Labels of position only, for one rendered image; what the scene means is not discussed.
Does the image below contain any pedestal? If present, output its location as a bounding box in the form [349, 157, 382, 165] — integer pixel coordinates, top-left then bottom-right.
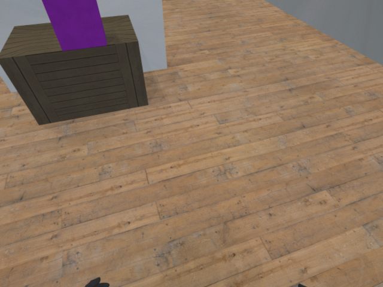
[0, 15, 148, 125]

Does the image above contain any carton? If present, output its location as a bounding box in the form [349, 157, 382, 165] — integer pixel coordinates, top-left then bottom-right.
[42, 0, 107, 51]

